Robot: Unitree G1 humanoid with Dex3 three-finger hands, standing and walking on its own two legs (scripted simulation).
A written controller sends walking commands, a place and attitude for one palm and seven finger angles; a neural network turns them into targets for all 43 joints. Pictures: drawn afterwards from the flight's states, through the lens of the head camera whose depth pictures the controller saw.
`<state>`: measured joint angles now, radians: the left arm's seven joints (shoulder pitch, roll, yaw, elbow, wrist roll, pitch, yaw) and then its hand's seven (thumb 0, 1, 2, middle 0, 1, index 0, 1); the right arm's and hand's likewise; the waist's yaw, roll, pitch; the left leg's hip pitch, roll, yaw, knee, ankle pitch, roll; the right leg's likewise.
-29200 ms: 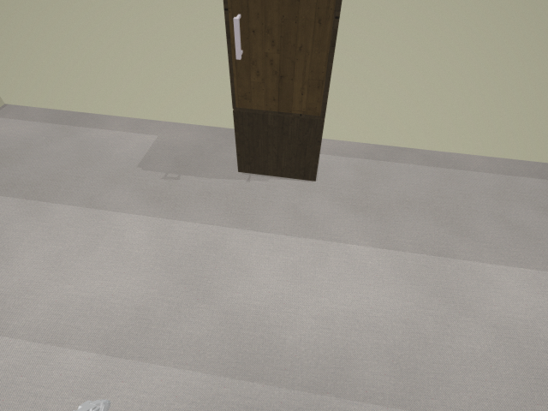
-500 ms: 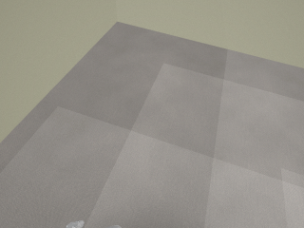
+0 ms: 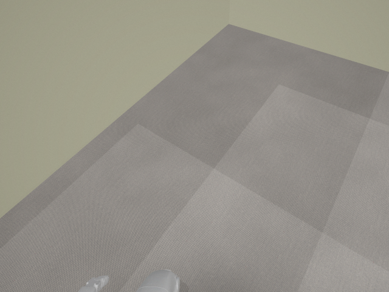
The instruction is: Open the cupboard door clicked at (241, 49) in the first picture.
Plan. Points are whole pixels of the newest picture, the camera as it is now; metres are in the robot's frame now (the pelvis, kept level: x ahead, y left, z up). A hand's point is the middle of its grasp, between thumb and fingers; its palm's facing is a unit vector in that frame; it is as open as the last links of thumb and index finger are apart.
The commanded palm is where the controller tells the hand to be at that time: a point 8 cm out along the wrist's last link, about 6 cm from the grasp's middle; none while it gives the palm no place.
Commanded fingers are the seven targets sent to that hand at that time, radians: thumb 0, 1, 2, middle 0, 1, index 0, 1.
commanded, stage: turn to face it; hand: left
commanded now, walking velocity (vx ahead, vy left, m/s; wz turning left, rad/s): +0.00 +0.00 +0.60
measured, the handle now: out of the picture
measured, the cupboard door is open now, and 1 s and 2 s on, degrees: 46 46 46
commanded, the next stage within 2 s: none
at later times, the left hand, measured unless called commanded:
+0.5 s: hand out of the picture +0.02 +0.24 -0.17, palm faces +0.35 -0.90 -0.26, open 7.4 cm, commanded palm none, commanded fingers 0.00 0.90 0.90 -0.20 -0.30 -0.20 -0.30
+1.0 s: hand out of the picture -0.02 +0.16 -0.18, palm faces +0.60 -0.77 -0.21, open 7.4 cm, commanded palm none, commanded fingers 0.00 0.90 0.90 -0.20 -0.30 -0.20 -0.30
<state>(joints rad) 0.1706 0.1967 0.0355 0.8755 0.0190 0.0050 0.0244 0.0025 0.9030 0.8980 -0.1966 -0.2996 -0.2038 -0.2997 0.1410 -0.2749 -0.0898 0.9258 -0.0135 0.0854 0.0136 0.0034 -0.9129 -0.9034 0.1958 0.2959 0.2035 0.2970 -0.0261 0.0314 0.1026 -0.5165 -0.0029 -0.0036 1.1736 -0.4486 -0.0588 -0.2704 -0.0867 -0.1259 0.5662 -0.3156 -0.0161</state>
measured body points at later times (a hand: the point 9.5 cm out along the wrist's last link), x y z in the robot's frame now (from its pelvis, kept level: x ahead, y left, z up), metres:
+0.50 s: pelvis +0.01 +0.00 +0.00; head +0.06 +0.03 +0.44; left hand +0.00 +0.28 -0.15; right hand +0.19 -0.21 -0.14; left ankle -0.02 +0.11 -0.74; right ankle +0.04 -0.15 -0.67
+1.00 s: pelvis +0.03 -0.03 -0.01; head +0.08 +0.02 +0.44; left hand -0.05 +0.20 -0.16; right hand +0.27 -0.19 -0.14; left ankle -0.04 +0.05 -0.73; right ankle +0.07 -0.15 -0.74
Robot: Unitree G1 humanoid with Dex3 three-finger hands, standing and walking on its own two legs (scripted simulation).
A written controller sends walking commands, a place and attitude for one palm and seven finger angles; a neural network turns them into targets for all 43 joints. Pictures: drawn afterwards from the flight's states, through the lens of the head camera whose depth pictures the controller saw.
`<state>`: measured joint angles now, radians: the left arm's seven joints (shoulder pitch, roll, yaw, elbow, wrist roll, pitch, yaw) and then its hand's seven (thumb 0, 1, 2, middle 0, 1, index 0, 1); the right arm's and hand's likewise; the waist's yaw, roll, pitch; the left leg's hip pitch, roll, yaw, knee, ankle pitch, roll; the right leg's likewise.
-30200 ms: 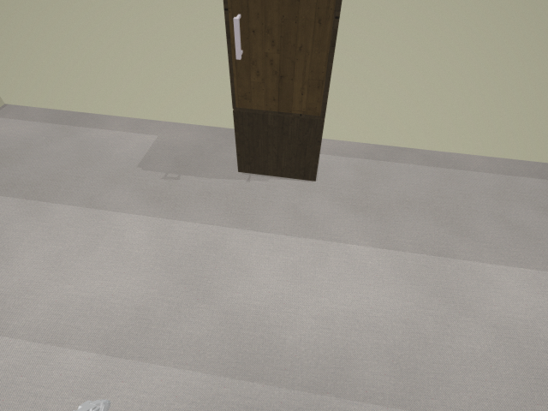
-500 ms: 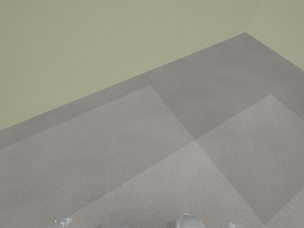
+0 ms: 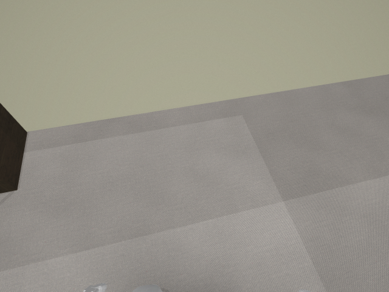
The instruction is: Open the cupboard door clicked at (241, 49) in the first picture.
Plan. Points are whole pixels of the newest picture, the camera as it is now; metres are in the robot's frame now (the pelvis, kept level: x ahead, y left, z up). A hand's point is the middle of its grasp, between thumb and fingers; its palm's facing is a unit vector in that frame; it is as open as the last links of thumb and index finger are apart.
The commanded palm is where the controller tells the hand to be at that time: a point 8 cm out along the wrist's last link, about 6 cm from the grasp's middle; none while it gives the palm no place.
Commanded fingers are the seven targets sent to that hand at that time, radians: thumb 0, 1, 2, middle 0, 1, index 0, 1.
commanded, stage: turn to face it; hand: left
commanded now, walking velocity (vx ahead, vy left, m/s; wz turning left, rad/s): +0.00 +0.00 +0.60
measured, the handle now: out of the picture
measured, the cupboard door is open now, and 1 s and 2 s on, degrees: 46 46 46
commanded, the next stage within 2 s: take the last steps up to it in 1.70 s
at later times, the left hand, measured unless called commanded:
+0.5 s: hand out of the picture +0.07 +0.18 -0.14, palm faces +0.27 -0.92 -0.29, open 7.4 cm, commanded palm none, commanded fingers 0.00 0.90 0.90 -0.20 -0.30 -0.20 -0.30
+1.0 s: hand out of the picture +0.00 +0.21 -0.15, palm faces +0.57 -0.78 -0.27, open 7.4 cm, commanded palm none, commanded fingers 0.00 0.90 0.90 -0.20 -0.30 -0.20 -0.30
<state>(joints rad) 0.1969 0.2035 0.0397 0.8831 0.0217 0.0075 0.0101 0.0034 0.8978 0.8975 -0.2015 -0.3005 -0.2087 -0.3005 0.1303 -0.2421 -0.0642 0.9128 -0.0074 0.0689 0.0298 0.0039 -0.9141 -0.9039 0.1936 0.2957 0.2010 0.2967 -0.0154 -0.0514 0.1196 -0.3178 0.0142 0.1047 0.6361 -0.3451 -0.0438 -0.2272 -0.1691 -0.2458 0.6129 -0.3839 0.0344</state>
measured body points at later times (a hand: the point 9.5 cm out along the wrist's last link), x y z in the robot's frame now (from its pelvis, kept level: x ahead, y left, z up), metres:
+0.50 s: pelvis +0.03 -0.04 +0.00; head +0.08 -0.05 +0.45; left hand +0.06 +0.23 -0.12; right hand +0.18 -0.28 -0.15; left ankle -0.04 +0.08 -0.65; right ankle +0.05 -0.15 -0.73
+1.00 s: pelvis +0.04 -0.03 +0.01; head +0.09 +0.01 +0.45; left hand -0.03 +0.25 -0.13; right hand +0.26 -0.19 -0.13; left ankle -0.01 +0.07 -0.73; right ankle +0.12 -0.17 -0.68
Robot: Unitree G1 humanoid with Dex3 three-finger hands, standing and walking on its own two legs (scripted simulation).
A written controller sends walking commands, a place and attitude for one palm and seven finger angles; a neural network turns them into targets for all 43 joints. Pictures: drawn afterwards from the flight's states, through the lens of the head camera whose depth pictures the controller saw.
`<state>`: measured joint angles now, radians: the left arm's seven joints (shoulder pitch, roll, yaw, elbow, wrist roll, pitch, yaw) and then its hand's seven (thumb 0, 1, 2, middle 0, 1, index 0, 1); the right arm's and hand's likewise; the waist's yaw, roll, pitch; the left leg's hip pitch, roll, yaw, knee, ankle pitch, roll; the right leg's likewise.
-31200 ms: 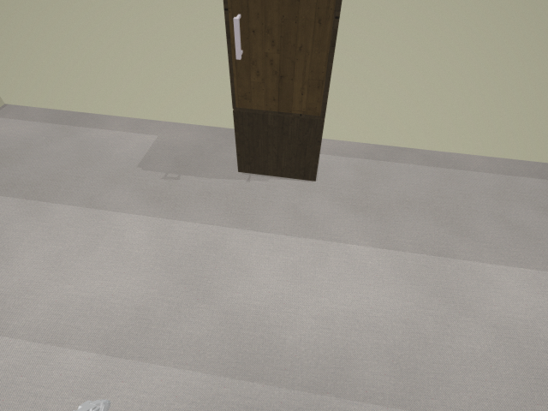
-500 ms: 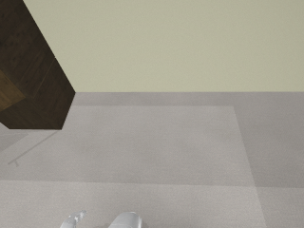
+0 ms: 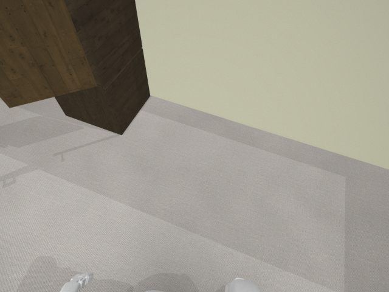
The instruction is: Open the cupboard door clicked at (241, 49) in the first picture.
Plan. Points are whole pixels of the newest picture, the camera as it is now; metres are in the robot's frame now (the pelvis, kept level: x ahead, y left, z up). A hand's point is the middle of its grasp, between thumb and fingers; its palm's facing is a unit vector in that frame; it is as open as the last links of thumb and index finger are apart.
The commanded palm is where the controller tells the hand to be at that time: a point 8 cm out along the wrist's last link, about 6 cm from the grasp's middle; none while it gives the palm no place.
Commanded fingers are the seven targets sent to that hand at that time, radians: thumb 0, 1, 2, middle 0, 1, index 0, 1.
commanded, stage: turn to face it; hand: left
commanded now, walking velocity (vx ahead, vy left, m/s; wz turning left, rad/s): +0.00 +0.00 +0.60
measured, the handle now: out of the picture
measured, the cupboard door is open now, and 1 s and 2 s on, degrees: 46 46 46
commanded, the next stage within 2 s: take the last steps up to it in 0.70 s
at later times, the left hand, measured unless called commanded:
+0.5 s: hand out of the picture +0.00 +0.18 -0.19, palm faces +0.34 -0.92 -0.21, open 7.4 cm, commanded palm none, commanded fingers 0.00 0.90 0.90 -0.20 -0.30 -0.20 -0.30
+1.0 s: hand out of the picture +0.01 +0.15 -0.15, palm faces +0.48 -0.85 -0.23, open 7.4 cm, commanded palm none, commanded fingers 0.00 0.90 0.90 -0.20 -0.30 -0.20 -0.30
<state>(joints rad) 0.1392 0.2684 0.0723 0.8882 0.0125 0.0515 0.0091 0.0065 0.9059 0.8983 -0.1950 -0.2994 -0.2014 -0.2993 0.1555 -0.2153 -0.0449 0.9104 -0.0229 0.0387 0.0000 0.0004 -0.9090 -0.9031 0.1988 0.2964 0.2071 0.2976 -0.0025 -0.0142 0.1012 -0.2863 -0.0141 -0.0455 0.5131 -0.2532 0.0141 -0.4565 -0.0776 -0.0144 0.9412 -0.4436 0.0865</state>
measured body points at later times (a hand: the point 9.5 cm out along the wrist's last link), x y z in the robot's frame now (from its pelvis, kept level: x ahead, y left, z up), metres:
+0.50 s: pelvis +0.02 -0.02 -0.01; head +0.06 +0.02 +0.43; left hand -0.02 +0.23 -0.17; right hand +0.20 -0.23 -0.14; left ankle -0.02 +0.07 -0.74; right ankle +0.01 -0.15 -0.73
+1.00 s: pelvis +0.04 -0.04 +0.00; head +0.07 -0.05 +0.45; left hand -0.01 +0.20 -0.14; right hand +0.19 -0.25 -0.16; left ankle -0.03 +0.06 -0.67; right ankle +0.07 -0.16 -0.74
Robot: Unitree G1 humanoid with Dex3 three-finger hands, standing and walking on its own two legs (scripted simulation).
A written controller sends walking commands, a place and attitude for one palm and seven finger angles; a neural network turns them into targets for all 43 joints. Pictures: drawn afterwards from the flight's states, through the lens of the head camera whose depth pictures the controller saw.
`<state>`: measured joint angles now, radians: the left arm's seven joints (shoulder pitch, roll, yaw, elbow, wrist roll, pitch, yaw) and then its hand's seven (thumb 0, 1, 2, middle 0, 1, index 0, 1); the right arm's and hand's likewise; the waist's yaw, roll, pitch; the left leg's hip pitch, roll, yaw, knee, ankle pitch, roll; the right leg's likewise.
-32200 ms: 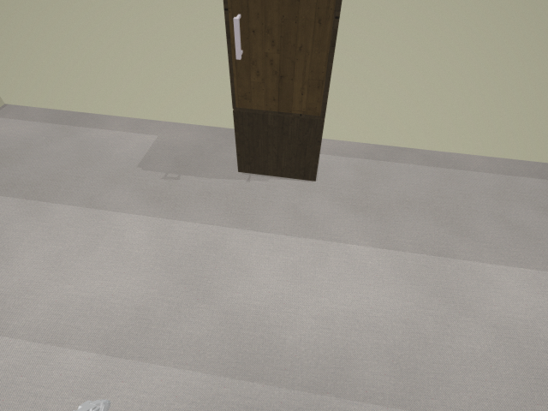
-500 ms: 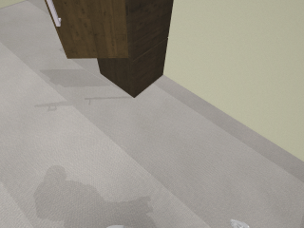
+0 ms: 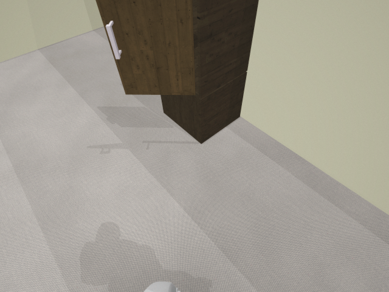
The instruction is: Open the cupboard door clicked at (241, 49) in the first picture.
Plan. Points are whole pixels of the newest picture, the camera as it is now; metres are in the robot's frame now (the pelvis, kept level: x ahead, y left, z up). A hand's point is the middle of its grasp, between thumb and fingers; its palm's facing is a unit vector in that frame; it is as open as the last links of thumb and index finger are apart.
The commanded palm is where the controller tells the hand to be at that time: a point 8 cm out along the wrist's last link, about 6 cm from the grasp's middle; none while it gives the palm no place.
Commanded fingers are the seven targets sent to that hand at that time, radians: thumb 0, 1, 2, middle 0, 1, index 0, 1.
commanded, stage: take the last steps up to it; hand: left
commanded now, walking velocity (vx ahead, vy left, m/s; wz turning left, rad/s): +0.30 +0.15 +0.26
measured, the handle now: (114, 40) +1.09 +0.42 -0.02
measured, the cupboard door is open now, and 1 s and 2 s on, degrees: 46 46 46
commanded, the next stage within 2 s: come to a stop and stand still in 1.32 s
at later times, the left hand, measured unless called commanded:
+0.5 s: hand out of the picture +0.09 +0.30 -0.18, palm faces +0.17 -0.97 -0.19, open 7.4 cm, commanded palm none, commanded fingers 0.00 0.90 0.90 -0.20 -0.30 -0.20 -0.30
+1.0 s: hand (106, 194) +0.40 +0.30 -0.16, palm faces +0.13 -0.97 -0.19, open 7.3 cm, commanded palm none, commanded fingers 0.00 0.90 0.90 -0.20 -0.30 -0.20 -0.30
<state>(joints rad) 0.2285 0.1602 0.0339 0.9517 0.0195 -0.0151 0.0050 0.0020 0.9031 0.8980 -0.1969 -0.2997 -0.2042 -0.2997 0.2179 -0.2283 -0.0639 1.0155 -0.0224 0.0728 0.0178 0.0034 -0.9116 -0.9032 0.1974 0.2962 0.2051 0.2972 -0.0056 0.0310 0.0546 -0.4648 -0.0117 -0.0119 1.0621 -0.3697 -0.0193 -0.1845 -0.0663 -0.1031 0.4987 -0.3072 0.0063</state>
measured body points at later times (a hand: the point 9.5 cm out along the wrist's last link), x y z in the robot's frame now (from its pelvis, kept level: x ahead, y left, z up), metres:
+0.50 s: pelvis +0.12 +0.11 +0.00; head +0.16 +0.13 +0.44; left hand +0.08 +0.35 -0.16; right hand +0.24 -0.11 -0.14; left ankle +0.12 +0.18 -0.74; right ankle +0.10 -0.02 -0.65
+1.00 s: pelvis +0.31 +0.12 +0.00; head +0.35 +0.11 +0.45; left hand +0.39 +0.35 -0.14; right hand +0.27 -0.10 -0.16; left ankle +0.24 +0.23 -0.66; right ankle +0.33 +0.03 -0.74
